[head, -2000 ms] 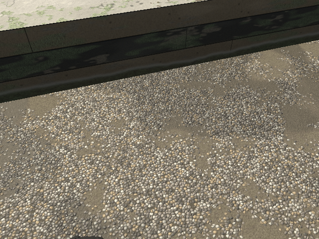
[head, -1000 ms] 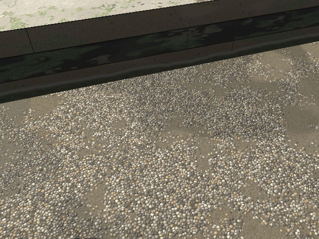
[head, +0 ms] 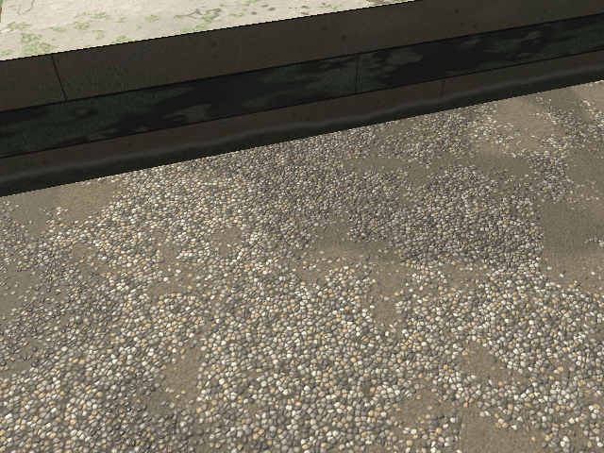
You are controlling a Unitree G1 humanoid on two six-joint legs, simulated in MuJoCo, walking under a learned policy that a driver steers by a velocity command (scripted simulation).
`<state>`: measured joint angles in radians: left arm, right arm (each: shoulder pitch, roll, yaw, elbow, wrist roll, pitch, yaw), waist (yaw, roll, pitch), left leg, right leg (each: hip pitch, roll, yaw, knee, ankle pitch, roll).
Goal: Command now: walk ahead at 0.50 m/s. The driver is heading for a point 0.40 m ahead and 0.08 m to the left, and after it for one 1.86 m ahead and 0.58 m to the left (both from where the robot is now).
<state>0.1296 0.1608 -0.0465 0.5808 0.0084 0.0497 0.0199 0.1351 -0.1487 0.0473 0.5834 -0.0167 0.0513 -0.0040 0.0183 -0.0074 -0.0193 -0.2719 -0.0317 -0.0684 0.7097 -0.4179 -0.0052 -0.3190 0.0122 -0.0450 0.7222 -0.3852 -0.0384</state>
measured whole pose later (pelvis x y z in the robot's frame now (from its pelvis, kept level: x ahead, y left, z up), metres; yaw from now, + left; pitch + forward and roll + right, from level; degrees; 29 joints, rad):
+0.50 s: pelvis +0.00 +0.00 +0.00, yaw +0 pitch -1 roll +0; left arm 0.13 0.16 -0.05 0.58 0.01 0.05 0.02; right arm 0.13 -0.15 0.05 0.58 -0.02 0.05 0.00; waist 0.02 -0.01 -0.02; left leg -0.28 -0.03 -0.07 0.71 -0.42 -0.01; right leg -0.32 0.01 -0.05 0.73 -0.39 -0.04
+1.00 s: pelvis +0.00 +0.00 +0.00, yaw +0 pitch -1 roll +0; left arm 0.13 0.16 -0.04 0.58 0.01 0.05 0.02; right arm 0.13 -0.15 0.05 0.58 -0.02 0.05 0.00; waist 0.02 -0.01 -0.02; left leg -0.28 -0.03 -0.07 0.72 -0.42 -0.01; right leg -0.33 0.01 -0.05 0.73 -0.39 -0.04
